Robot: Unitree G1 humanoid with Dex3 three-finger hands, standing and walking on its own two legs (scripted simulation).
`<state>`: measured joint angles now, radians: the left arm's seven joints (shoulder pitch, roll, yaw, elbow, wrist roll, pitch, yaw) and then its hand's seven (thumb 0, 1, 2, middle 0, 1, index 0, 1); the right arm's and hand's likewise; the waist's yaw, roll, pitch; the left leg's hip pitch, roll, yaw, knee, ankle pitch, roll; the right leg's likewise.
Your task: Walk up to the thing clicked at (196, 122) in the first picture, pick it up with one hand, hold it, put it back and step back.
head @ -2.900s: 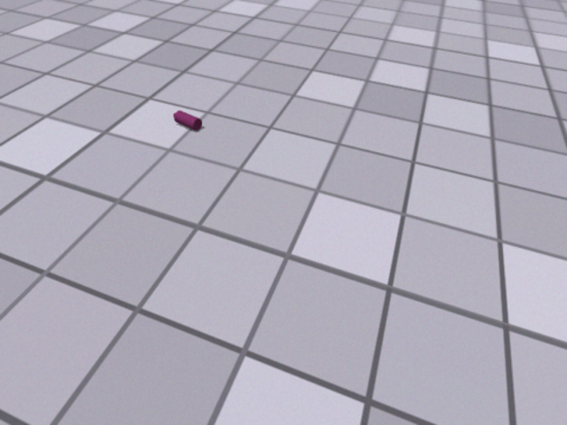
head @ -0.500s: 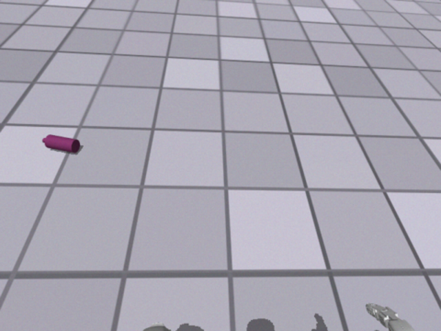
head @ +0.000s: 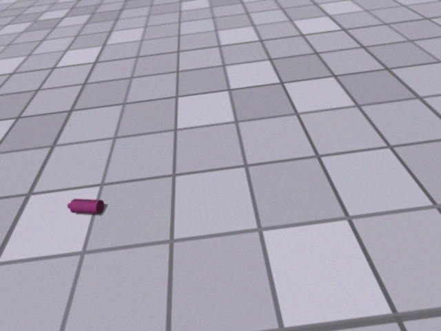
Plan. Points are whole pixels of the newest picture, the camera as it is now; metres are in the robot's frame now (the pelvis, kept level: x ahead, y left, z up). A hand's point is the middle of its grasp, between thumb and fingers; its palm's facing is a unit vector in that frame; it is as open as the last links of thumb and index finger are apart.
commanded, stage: walk up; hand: left
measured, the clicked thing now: (84, 206) +0.95 +0.84 -0.72
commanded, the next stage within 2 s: none
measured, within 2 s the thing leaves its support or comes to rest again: neither
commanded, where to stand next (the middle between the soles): +0.49 +0.59 m, yaw -9 degrees
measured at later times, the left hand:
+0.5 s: hand (6, 318) +0.22 +0.48 -0.14, palm faces -0.11 -0.87 -0.48, open 7.4 cm
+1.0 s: hand out of the picture +0.30 +0.65 -0.11, palm faces -0.07 -0.78 -0.62, open 7.4 cm
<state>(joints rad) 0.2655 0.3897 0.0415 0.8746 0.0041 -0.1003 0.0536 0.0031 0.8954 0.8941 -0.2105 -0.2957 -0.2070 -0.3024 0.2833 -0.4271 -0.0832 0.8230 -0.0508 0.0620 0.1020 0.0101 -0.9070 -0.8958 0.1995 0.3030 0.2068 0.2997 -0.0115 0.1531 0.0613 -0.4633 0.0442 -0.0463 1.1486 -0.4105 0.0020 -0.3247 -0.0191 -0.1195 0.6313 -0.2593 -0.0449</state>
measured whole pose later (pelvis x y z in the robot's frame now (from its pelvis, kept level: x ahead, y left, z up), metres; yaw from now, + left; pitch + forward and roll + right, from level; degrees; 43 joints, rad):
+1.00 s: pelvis +0.24 +0.33 -0.01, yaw -5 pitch -2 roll -1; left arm 0.34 0.45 0.07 0.88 0.04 -0.09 0.07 0.00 0.89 0.89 -0.21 -0.30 -0.21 -0.30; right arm 0.24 -0.50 -0.13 0.77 -0.05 0.10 0.11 0.01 -0.91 -0.90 0.20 0.30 0.21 0.30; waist 0.01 0.15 0.08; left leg -0.52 0.16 -0.09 0.98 -0.40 -0.01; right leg -0.39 -0.13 -0.04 0.74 -0.31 0.01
